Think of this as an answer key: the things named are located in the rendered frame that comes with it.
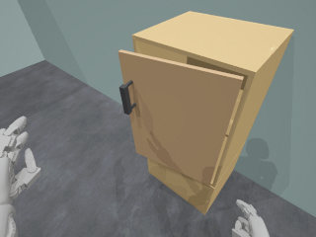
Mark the robot left hand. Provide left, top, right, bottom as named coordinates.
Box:
left=0, top=116, right=41, bottom=204

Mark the handle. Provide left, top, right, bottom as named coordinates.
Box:
left=119, top=80, right=136, bottom=115

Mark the cupboard door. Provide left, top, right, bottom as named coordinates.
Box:
left=118, top=49, right=244, bottom=186

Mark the robot right hand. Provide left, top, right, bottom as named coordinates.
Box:
left=232, top=199, right=270, bottom=237

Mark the robot left forearm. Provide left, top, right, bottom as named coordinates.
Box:
left=0, top=203, right=19, bottom=237

